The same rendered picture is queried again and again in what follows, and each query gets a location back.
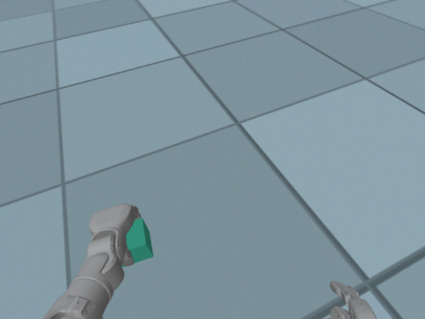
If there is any small box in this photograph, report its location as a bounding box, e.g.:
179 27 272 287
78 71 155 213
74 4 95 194
122 218 153 267

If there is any left robot hand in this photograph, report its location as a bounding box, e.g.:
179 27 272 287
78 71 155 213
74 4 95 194
89 203 141 266

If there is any right robot hand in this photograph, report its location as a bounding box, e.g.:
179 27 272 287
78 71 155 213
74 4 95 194
327 281 377 319

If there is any left robot arm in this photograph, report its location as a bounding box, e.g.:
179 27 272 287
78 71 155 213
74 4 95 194
43 227 126 319

